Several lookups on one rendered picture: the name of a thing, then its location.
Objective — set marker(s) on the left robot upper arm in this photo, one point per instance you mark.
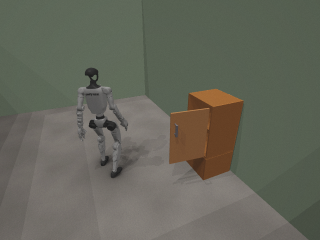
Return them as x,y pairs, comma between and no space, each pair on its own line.
80,99

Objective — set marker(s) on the right robot upper arm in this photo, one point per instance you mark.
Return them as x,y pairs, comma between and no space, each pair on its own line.
109,95

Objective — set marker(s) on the handle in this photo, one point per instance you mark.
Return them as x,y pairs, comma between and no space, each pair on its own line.
176,130

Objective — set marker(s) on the robot left forearm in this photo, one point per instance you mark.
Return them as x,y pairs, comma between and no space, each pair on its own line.
79,118

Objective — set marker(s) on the humanoid robot torso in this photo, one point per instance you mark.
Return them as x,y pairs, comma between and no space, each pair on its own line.
97,103

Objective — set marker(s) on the robot left hand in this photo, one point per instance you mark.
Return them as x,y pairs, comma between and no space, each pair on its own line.
81,133

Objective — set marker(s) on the robot right forearm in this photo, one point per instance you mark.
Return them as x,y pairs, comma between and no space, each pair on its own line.
118,114

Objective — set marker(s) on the humanoid robot head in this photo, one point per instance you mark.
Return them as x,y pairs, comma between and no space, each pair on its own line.
91,72

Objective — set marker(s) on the cupboard door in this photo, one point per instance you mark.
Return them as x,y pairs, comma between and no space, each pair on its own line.
192,132

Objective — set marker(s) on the robot right hand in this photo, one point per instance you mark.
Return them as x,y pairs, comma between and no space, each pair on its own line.
124,124

